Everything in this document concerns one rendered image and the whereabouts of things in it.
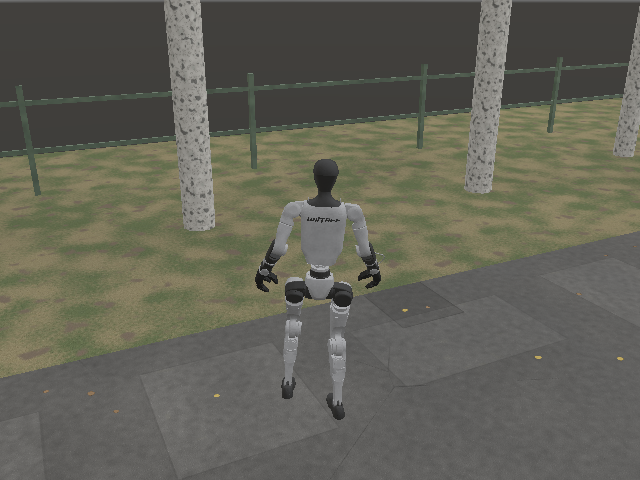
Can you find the left robot upper arm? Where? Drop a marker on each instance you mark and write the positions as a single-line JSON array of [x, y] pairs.
[[291, 210]]

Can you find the robot right forearm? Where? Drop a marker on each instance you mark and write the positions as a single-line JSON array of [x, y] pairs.
[[371, 261]]

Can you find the right robot hand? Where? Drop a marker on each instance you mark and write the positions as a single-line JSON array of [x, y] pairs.
[[376, 278]]

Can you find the left robot foot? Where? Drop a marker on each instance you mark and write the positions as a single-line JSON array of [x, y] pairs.
[[287, 391]]

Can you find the robot left forearm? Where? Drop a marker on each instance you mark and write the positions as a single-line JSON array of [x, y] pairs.
[[269, 261]]

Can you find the right robot upper arm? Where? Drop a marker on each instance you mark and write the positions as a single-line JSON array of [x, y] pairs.
[[355, 214]]

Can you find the robot left shin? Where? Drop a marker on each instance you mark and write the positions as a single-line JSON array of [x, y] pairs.
[[289, 354]]

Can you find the left robot hand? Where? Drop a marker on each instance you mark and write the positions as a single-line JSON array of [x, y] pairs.
[[259, 280]]

